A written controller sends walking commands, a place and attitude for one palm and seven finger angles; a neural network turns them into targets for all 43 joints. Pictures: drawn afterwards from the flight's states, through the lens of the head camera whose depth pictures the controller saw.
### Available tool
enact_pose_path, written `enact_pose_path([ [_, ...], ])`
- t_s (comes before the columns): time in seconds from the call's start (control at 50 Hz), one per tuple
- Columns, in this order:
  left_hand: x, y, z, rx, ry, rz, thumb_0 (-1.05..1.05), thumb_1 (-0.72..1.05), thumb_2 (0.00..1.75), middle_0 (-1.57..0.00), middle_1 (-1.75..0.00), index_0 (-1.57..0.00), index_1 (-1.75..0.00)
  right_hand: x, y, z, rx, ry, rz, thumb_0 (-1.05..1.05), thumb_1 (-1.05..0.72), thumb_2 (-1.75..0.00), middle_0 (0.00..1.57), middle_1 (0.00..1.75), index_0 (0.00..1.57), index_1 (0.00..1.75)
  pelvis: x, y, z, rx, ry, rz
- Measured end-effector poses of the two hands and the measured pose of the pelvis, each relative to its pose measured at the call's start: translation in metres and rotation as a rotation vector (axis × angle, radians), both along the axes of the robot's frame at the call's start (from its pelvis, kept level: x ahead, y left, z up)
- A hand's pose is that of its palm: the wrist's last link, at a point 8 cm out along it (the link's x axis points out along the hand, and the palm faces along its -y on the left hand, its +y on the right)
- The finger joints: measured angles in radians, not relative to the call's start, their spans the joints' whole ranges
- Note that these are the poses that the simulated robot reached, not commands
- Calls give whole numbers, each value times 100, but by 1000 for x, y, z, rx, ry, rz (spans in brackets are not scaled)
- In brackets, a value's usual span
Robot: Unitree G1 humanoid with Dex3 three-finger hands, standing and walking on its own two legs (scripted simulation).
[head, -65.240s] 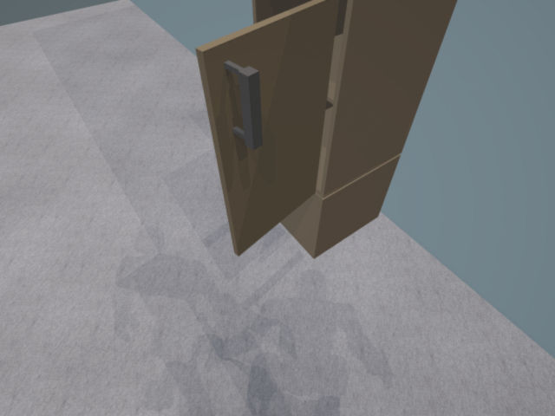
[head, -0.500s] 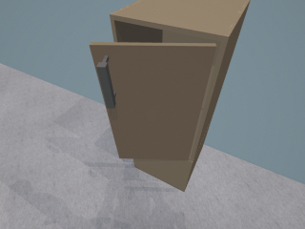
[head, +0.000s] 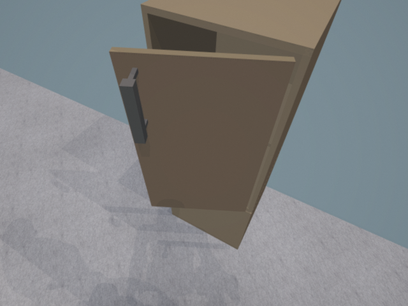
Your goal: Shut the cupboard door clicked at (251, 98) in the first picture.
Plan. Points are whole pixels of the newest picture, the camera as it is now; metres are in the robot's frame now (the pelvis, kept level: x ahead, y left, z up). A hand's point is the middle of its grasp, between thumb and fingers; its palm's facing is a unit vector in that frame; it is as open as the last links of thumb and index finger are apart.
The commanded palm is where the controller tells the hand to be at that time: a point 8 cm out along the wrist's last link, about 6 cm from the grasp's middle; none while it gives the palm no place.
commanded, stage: look again from close up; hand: left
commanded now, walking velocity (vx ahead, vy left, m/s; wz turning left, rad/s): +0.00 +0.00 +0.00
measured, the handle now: (137, 107) +0.46 +0.17 +0.14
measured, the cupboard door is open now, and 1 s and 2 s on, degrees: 26 26 26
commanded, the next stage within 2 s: raise the hand and make a fist in 0.30 s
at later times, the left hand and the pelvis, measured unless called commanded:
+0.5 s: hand out of the picture +0.12 +0.18 -0.12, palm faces +0.20 -0.96 -0.20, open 7.4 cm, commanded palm +0.11 +0.21 -0.06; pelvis +0.01 -0.02 -0.01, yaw +1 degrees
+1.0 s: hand (117, 299) +0.13 +0.15 +0.03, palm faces +0.08 -0.99 -0.06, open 5.3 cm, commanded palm +0.12 +0.20 +0.01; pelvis -0.04 -0.06 -0.07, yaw +5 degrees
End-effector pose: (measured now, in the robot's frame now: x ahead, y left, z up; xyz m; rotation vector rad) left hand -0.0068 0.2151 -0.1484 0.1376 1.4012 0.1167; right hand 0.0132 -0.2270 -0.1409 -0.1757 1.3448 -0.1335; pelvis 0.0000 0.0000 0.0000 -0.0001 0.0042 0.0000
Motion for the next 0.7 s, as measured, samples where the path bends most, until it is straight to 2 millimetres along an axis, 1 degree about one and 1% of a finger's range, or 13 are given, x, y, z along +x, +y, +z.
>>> enact_pose_path([
  [0.22,21,-1,1,16,-18,-2,1,91,90,-20,-30,-20,-30,15,-6,-1,-4,-4,-3,1,-92,-90,20,30,20,30,13,-6,0,3,-1,-3],
  [0.42,29,-4,3,34,-23,-1,1,91,90,-20,-30,-20,-30,22,-12,-2,-2,2,-4,1,-92,-90,20,30,20,30,20,-12,0,1,1,-2],
  [0.44,39,0,7,34,-82,65,1,91,90,-20,-30,-20,-30,25,-14,-1,-13,-35,-2,1,-92,-90,20,30,20,30,18,-13,-1,0,-1,4],
  [0.46,58,4,20,49,-212,90,1,91,90,-20,-30,-20,-30,30,-17,3,-32,-107,-1,1,-92,-90,20,30,20,30,16,-14,-3,3,-4,7],
  [0.5,103,9,60,90,-524,104,2,91,90,-21,-31,-21,-30,44,-23,10,-54,-257,8,1,-92,-90,20,30,20,30,15,-17,-6,17,-3,15],
  [0.54,144,7,104,107,-786,100,2,91,90,-22,-32,-21,-31,61,-30,15,-41,-385,18,1,-91,-90,20,30,20,30,14,-19,-8,21,5,38],
  [0.58,178,1,144,101,-1033,68,2,91,90,-23,-34,-23,-33,81,-37,18,-29,-500,36,1,-91,-90,20,30,20,30,10,-21,-13,22,25,49],
  [0.6,190,-3,159,86,-1136,48,2,91,90,-24,-35,-24,-34,92,-40,20,-25,-550,40,1,-91,-90,20,30,20,30,7,-23,-15,18,38,47],
  [0.62,197,-7,170,61,-1224,25,2,91,90,-25,-36,-25,-36,102,-44,23,-23,-596,45,1,-91,-90,20,30,20,30,3,-26,-18,15,54,44],
  [0.64,200,-11,176,30,-1299,-2,1,91,90,-27,-38,-26,-37,112,-47,26,-23,-636,52,1,-91,-90,20,30,20,30,0,-29,-22,16,72,41],
  [0.66,199,-15,178,-6,-1359,-30,1,91,90,-28,-39,-28,-39,121,-51,29,-25,-672,61,1,-91,-90,20,30,20,30,-4,-33,-26,19,90,36],
  [0.68,194,-18,174,-42,-1400,-62,1,91,90,-29,-41,-29,-40,129,-54,33,-28,-704,73,1,-91,-90,20,30,20,30,-7,-37,-31,23,106,31],
  [0.7,186,-21,167,-75,-1418,-88,1,91,90,-31,-42,-31,-42,137,-58,37,-33,-732,90,1,-91,-90,20,30,20,30,-11,-41,-36,27,119,29],
])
